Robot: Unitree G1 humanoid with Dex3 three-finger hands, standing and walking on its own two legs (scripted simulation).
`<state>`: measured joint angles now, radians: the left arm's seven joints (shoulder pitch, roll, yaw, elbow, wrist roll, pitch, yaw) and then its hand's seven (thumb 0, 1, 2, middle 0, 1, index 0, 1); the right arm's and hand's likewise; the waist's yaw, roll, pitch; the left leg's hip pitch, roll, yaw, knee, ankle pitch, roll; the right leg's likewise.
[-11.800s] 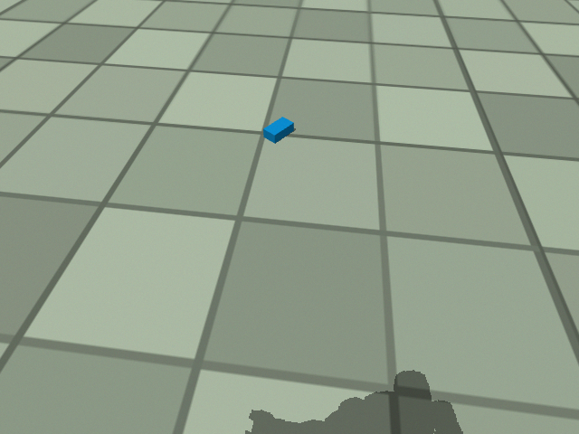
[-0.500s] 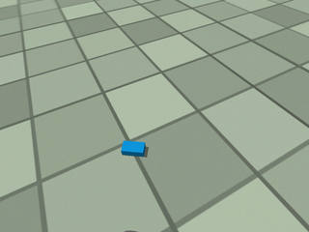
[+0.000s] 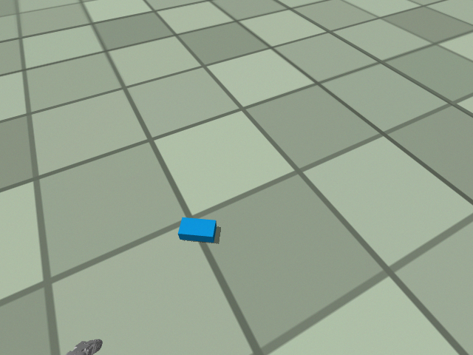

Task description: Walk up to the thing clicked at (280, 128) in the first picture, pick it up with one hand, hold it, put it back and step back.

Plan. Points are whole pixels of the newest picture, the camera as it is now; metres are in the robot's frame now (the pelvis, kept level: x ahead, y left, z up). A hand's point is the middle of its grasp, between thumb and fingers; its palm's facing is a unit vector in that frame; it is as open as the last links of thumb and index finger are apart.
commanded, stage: walk up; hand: left
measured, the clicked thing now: (197, 229) +0.75 +0.23 -0.74
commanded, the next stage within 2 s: stand in 0.38 s
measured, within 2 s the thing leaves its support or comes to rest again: neither
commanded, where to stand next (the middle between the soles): +0.36 +0.01 m, yaw -4 degrees
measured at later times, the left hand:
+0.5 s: hand out of the picture +0.10 +0.26 -0.14, palm faces +0.00 -0.94 -0.34, open 7.4 cm
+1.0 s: hand out of the picture +0.06 +0.25 -0.14, palm faces -0.05 -0.94 -0.35, open 7.4 cm
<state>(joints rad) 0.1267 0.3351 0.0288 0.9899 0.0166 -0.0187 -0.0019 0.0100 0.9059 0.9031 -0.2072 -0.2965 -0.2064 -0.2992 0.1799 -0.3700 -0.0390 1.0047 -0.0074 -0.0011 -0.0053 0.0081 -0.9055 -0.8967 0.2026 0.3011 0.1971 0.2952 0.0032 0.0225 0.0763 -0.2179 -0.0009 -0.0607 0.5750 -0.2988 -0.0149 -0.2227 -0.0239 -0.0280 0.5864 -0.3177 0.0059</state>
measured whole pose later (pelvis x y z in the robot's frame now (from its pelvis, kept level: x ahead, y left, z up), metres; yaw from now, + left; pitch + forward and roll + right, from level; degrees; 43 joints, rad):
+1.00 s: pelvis -0.01 +0.00 +0.02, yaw -1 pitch -3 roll +0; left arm 0.11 0.35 -0.01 1.14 0.01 -0.02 -0.01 0.01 0.91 0.90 -0.21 -0.30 -0.20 -0.30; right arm 0.11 -0.35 -0.01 1.14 -0.01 0.00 0.01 0.01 -0.90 -0.90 0.20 0.30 0.20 0.30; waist 0.00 0.01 0.07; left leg -0.11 0.01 -0.04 0.32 -0.17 -0.03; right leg -0.12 -0.01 -0.01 0.34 -0.17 0.01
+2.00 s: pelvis +0.13 +0.05 +0.01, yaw -3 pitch -4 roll +1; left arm 0.28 0.44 0.06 0.96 0.02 0.00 -0.08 0.01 0.91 0.90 -0.20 -0.30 -0.20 -0.30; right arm 0.35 -0.38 -0.07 0.92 -0.02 -0.06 0.04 0.01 -0.90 -0.90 0.21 0.30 0.20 0.30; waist -0.02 -0.04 0.09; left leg -0.07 0.02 0.09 0.40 -0.28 0.02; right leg -0.46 -0.06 0.04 0.77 -0.25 0.01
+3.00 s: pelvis +0.30 +0.00 -0.01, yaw -4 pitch -4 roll +0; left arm 0.19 0.38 0.01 1.01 0.01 0.00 0.00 0.01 0.91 0.90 -0.21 -0.30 -0.21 -0.30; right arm 0.10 -0.39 -0.04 0.96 0.01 0.02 0.02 0.01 -0.90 -0.90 0.20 0.30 0.20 0.30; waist 0.01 0.05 0.11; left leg -0.37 0.03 0.00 0.63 -0.18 -0.01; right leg -0.24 -0.03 -0.01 0.68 -0.38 0.02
